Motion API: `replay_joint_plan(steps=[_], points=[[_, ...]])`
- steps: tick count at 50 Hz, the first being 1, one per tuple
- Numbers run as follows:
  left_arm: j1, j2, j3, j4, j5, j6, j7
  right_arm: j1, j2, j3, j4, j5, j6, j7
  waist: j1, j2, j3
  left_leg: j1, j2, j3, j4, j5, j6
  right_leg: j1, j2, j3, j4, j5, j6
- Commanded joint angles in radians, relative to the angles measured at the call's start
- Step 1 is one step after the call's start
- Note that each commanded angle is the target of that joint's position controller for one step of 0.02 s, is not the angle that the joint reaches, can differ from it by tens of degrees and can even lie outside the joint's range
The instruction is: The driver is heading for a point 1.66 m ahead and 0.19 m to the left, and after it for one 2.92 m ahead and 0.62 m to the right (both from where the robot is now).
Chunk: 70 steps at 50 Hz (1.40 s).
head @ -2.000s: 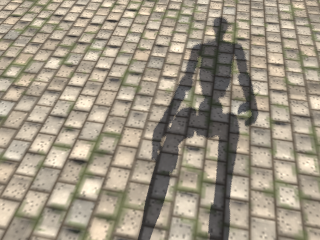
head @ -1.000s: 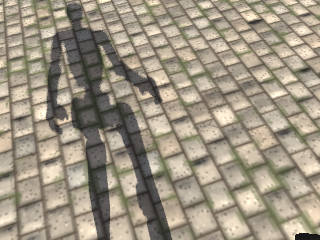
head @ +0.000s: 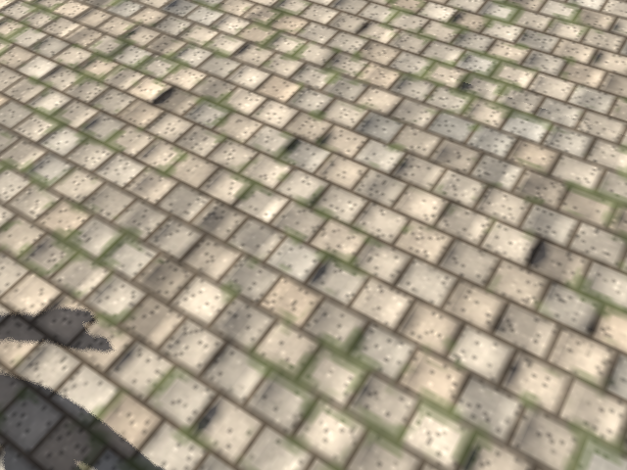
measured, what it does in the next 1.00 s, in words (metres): walks ahead: left foot, then right foot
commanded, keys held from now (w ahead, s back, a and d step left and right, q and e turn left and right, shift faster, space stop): no key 0.10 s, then w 0.90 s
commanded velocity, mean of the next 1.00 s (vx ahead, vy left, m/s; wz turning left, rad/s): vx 0.33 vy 0.00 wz -0.12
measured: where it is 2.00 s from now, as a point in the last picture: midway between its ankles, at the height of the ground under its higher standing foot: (376, 301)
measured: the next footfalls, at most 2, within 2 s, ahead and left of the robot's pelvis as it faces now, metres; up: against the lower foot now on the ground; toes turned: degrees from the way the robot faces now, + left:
left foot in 0.10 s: +0.05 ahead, +0.14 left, +0.00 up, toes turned -6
right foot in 0.46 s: +0.11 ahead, -0.13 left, +0.00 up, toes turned -4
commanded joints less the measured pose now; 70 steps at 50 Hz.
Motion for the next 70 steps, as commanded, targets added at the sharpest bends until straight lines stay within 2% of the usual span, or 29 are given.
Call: replay_joint_plan(steps=[1, 4, 5, 6, 7, 8, 10, 16, 18, 21, 23, 24, 25, 26, 27, 30, 37, 42, 44, 46, 47, 48, 49, 50, 52, 53, 56, 64, 70], points=[[-0.016, 0.167, 0.047, -0.071, -0.003, -0.004, -0.005, -0.012, -0.086, -0.018, -0.073, 0.006, -0.022, 0.012, 0.01, -0.183, -0.135, 0.016, 0.0, 0.009, -0.103, -0.017, 0.011, 0.181, -0.252, 0.298, -0.075, 0.391, -0.185], [-0.042, 0.137, 0.033, -0.072, -0.016, 0.0, -0.001, 0.051, -0.079, -0.017, -0.06, -0.007, -0.034, 0.024, -0.035, -0.157, -0.135, 0.211, 0.025, 0.021, -0.397, 0.239, 0.056, 0.12, -0.189, 0.281, -0.023, 0.294, -0.111], [-0.006, 0.096, 0.021, -0.072, 0.001, -0.004, 0.001, 0.064, -0.126, -0.024, -0.069, -0.026, -0.035, 0.021, -0.014, -0.051, -0.153, 0.313, 0.156, -0.09, -0.42, 0.377, 0.102, 0.04, -0.127, 0.217, 0.066, 0.11, -0.051], [0.058, 0.064, 0.012, -0.069, 0.013, -0.013, -0.002, 0.041, -0.181, -0.029, -0.076, -0.043, -0.029, 0.018, 0.047, 0.178, -0.138, 0.369, 0.312, -0.275, -0.439, 0.49, 0.221, -0.114, 0.024, 0.042, 0.196, -0.249, 0.012], [0.007, 0.117, 0.025, -0.082, 0.019, -0.024, -0.001, 0.065, -0.132, -0.018, -0.069, -0.047, -0.035, 0.017, 0.0, 0.241, -0.121, 0.309, 0.412, -0.425, -0.5, 0.309, 0.35, -0.179, 0.003, 0.001, 0.33, -0.397, 0.057], [-0.024, 0.165, 0.041, -0.08, 0.004, -0.029, -0.001, 0.08, -0.136, -0.02, -0.069, -0.03, -0.039, 0.013, -0.027, 0.187, -0.08, 0.323, 0.389, -0.431, -0.536, 0.062, 0.358, -0.246, -0.02, -0.006, 0.459, -0.36, 0.073], [-0.031, 0.142, 0.041, -0.057, 0.0, -0.031, -0.008, 0.11, -0.141, -0.022, -0.048, 0.0, -0.043, 0.002, -0.036, 0.152, -0.013, 0.365, 0.316, -0.38, -0.572, -0.219, 0.29, -0.373, -0.044, -0.02, 0.536, -0.258, 0.085], [-0.112, 0.026, -0.002, -0.059, -0.008, -0.086, -0.036, 0.169, -0.14, -0.02, -0.034, 0.007, -0.044, -0.005, -0.083, 0.161, -0.005, 0.313, 0.219, -0.165, -0.596, -0.002, 0.256, -0.21, -0.081, -0.17, 0.246, -0.109, 0.081], [-0.112, 0.033, -0.002, -0.056, -0.014, -0.098, -0.044, 0.197, -0.163, -0.025, -0.026, 0.014, -0.045, 0.004, -0.086, 0.171, -0.005, 0.273, 0.232, -0.153, -0.585, 0.013, 0.268, -0.115, -0.069, -0.193, 0.138, -0.125, 0.068], [-0.025, 0.057, 0.009, -0.021, -0.021, -0.106, -0.051, 0.199, -0.17, -0.021, -0.02, 0.032, -0.04, 0.018, -0.03, 0.141, -0.007, 0.174, 0.246, -0.151, -0.533, -0.009, 0.258, 0.095, -0.048, -0.22, -0.051, 0.019, 0.03], [0.125, 0.089, 0.026, 0.018, -0.027, -0.104, -0.039, 0.192, -0.098, 0.005, -0.019, 0.018, -0.049, 0.025, 0.048, 0.099, -0.063, 0.041, 0.197, -0.094, -0.389, 0.005, 0.192, 0.351, -0.092, -0.152, -0.085, 0.014, -0.008], [0.261, 0.161, 0.042, 0.032, -0.012, -0.105, -0.025, 0.15, -0.01, 0.035, -0.051, -0.007, -0.06, 0.032, 0.101, -0.1, -0.133, -0.106, 0.096, 0.026, -0.041, -0.058, 0.117, 0.51, -0.306, 0.126, -0.162, -0.06, -0.075], [0.31, 0.272, 0.069, 0.043, 0.005, -0.107, -0.036, 0.142, -0.033, 0.027, -0.109, 0.017, -0.083, 0.021, 0.094, -0.313, -0.126, -0.352, 0.015, 0.064, 0.215, -0.206, 0.09, 0.531, -0.472, 0.501, -0.28, -0.314, -0.23], [0.28, 0.189, 0.046, 0.043, -0.002, -0.119, -0.043, 0.124, -0.125, 0.003, -0.101, 0.033, -0.094, 0.017, 0.092, -0.209, -0.051, -0.435, 0.075, 0.004, 0.358, -0.187, 0.099, 0.48, -0.464, 0.51, -0.305, -0.422, -0.256], [0.24, 0.134, 0.026, 0.04, -0.001, -0.127, -0.046, 0.121, -0.138, -0.003, -0.093, 0.038, -0.098, 0.024, 0.069, -0.189, 0.01, -0.471, 0.106, -0.004, 0.386, -0.081, 0.117, 0.445, -0.415, 0.41, -0.311, -0.407, -0.228], [0.148, 0.092, 0.007, 0.03, 0.006, -0.127, -0.046, 0.113, -0.098, 0.001, -0.073, 0.009, -0.098, 0.039, 0.017, -0.122, 0.053, -0.403, 0.157, 0.007, 0.311, 0.108, 0.104, 0.319, -0.318, 0.193, -0.353, -0.083, -0.179], [0.194, 0.128, 0.014, 0.091, -0.005, -0.123, -0.026, -0.058, -0.02, 0.038, -0.107, 0.007, -0.094, 0.054, 0.053, -0.098, 0.063, -0.238, 0.103, 0.08, -0.086, 0.405, 0.045, 0.223, -0.248, -0.051, -0.387, 0.219, -0.152], [0.244, 0.154, 0.024, 0.143, -0.022, -0.113, -0.024, -0.147, -0.05, 0.033, -0.146, 0.017, -0.102, 0.078, 0.053, -0.093, 0.088, -0.193, 0.077, 0.067, -0.233, 0.4, 0.1, 0.325, -0.318, -0.048, -0.347, 0.269, -0.132], [0.238, 0.171, 0.03, 0.152, -0.02, -0.103, -0.02, -0.109, -0.077, 0.022, -0.142, 0.013, -0.104, 0.078, 0.019, -0.107, 0.047, -0.113, 0.047, 0.089, -0.252, 0.331, 0.131, 0.385, -0.325, -0.059, -0.268, 0.481, -0.11], [0.225, 0.172, 0.026, 0.153, -0.012, -0.09, -0.014, 0.104, -0.137, -0.012, -0.089, 0.008, -0.097, 0.061, -0.101, -0.114, -0.11, 0.201, -0.01, 0.145, -0.264, 0.31, 0.185, 0.357, -0.267, -0.116, 0.009, 0.799, -0.07], [0.238, 0.135, 0.009, 0.135, 0.007, -0.089, -0.009, 0.283, -0.191, -0.028, -0.056, 0.003, -0.09, 0.048, -0.17, -0.057, -0.255, 0.529, 0.128, -0.001, -0.204, 0.342, 0.239, 0.154, -0.226, -0.133, 0.291, 0.579, -0.037], [0.391, -0.008, -0.032, 0.116, 0.0, -0.107, -0.021, 0.349, -0.283, -0.045, -0.035, -0.011, -0.089, 0.051, -0.088, 0.248, -0.431, 0.89, 0.396, -0.531, -0.301, 0.06, 0.414, -0.244, -0.031, -0.129, 0.704, -0.144, 0.038], [0.325, 0.08, -0.016, 0.136, -0.018, -0.129, -0.027, 0.357, -0.184, -0.021, -0.036, 0.003, -0.087, 0.051, -0.136, 0.217, -0.453, 0.878, 0.405, -0.719, -0.462, -0.083, 0.4, -0.35, -0.03, 0.007, 0.818, -0.333, 0.031], [0.205, 0.139, 0.003, 0.099, -0.046, -0.138, -0.034, 0.283, -0.153, -0.008, -0.036, 0.005, -0.085, 0.044, -0.129, 0.155, -0.258, 0.739, 0.377, -0.557, -0.48, -0.074, 0.351, -0.438, -0.085, -0.025, 0.848, -0.275, 0.025], [0.105, 0.122, -0.002, 0.076, -0.02, -0.145, -0.027, 0.17, -0.116, 0.003, -0.044, -0.007, -0.086, 0.043, -0.066, 0.02, -0.086, 0.439, 0.303, -0.344, -0.52, 0.135, 0.32, -0.383, -0.171, -0.078, 0.735, -0.125, 0.021], [0.128, 0.113, 0.001, 0.082, -0.013, -0.135, -0.026, 0.142, -0.095, 0.01, -0.048, -0.02, -0.092, 0.045, -0.025, 0.048, -0.074, 0.351, 0.273, -0.283, -0.547, 0.208, 0.314, -0.314, -0.201, -0.069, 0.697, -0.082, 0.02], [0.166, 0.065, -0.008, 0.102, -0.009, -0.104, -0.021, 0.129, -0.09, 0.008, -0.028, -0.007, -0.112, 0.047, 0.015, 0.063, -0.05, 0.239, 0.247, -0.18, -0.622, 0.282, 0.338, -0.256, -0.219, -0.084, 0.618, -0.048, 0.043], [-0.119, 0.021, -0.029, 0.028, -0.004, -0.126, -0.041, 0.235, -0.152, -0.005, 0.033, 0.009, -0.097, 0.024, -0.077, 0.026, 0.037, 0.278, 0.197, -0.005, -0.657, 0.354, 0.285, -0.284, -0.183, -0.145, 0.144, 0.336, 0.069], [-0.211, 0.053, -0.02, -0.019, -0.013, -0.139, -0.075, 0.304, -0.179, -0.014, 0.081, 0.019, -0.061, 0.015, -0.086, 0.049, 0.045, 0.484, 0.284, -0.043, -0.551, 0.436, 0.258, -0.291, -0.144, -0.145, -0.001, 0.205, 0.015]])
Over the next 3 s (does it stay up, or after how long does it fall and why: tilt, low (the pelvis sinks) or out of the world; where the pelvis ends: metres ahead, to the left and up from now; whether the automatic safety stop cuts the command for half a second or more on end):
stays up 1.40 -0.03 -0.01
